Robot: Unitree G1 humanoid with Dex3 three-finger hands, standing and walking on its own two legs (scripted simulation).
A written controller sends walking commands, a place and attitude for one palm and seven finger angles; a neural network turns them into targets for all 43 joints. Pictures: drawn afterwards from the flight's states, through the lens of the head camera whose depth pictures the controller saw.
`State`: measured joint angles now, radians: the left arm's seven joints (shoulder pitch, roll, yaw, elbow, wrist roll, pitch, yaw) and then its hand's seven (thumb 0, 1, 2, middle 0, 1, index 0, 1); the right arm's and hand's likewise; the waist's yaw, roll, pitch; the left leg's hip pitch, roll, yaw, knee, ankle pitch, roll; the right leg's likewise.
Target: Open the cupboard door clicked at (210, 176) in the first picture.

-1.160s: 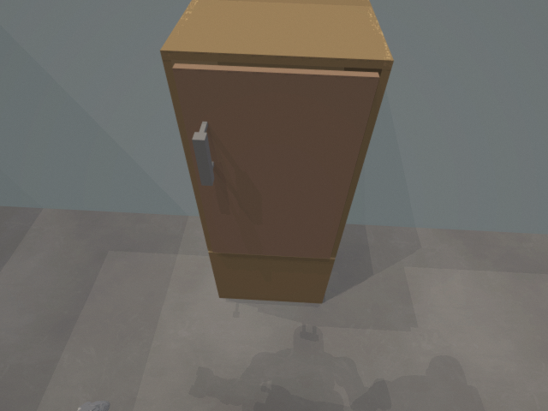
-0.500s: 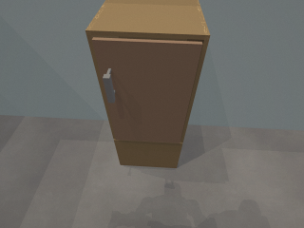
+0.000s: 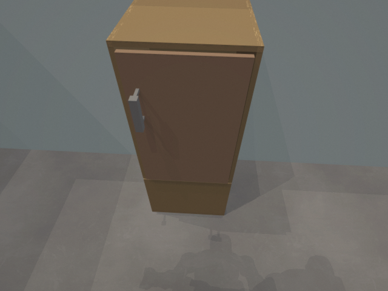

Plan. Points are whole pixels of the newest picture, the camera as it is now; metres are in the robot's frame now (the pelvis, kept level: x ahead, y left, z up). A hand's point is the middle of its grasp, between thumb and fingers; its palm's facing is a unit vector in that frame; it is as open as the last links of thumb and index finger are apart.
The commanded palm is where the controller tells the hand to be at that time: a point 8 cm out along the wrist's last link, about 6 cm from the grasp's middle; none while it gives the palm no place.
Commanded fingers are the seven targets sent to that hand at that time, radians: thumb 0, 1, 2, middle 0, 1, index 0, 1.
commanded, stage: look at it before walking up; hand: left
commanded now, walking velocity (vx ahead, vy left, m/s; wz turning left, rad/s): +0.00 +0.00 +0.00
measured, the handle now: (138, 110) +0.60 +0.21 +0.01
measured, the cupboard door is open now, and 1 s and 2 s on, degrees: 0 0 0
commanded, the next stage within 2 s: shuffle to correct the standing spot in 0.28 s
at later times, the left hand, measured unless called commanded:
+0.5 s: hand out of the picture +0.08 +0.24 -0.16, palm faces -0.01 -0.95 -0.31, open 7.4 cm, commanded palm none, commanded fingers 0.00 0.90 0.90 -0.20 -0.30 -0.20 -0.30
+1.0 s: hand out of the picture +0.09 +0.21 -0.18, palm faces +0.00 -0.98 -0.22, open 7.4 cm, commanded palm none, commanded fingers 0.00 0.90 0.90 -0.20 -0.30 -0.20 -0.30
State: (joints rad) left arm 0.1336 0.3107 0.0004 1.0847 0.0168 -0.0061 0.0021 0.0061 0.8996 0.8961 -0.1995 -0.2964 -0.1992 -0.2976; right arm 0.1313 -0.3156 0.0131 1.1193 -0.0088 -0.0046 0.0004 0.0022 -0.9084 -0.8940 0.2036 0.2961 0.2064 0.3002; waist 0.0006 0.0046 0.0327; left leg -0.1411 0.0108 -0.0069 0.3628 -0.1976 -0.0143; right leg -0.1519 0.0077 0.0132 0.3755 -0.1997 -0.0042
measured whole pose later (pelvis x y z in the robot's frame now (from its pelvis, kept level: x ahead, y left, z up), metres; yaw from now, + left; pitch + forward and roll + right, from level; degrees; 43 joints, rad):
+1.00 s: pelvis +0.06 +0.02 -0.01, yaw -1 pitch +0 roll +0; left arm 0.23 0.16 0.04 1.05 0.02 0.02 0.04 0.01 0.90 0.90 -0.20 -0.30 -0.20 -0.30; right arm 0.31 -0.11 -0.02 1.12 0.00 0.01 -0.06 0.00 -0.91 -0.89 0.20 0.30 0.21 0.30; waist -0.02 0.01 0.08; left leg -0.12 0.00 0.03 0.45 -0.33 0.02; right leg -0.22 -0.01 -0.03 0.53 -0.27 0.00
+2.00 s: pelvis +0.03 +0.01 -0.01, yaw -1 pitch -1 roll +1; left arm 0.27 0.15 -0.01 1.12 0.02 -0.02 0.03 0.01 0.92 0.90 -0.20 -0.30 -0.20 -0.30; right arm 0.29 -0.13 0.02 1.13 -0.01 -0.02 -0.02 0.00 -0.91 -0.89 0.20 0.30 0.20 0.30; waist 0.00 0.00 0.03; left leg -0.17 0.00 0.03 0.46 -0.28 0.00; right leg -0.22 0.00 -0.03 0.49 -0.26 -0.02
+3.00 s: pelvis +0.00 +0.01 -0.09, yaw +0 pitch +13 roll -3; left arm 0.29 0.28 0.25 0.06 -0.31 -0.32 -0.37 0.01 0.25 0.62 -0.24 -0.71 -0.24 -0.71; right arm 0.24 -0.18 0.05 0.56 0.03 -0.19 -0.05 0.01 -0.90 -0.89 0.21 0.30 0.21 0.30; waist 0.01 0.03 -0.11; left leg -0.85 0.03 -0.04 1.14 -0.52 0.00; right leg -0.83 0.00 -0.10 1.07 -0.47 -0.02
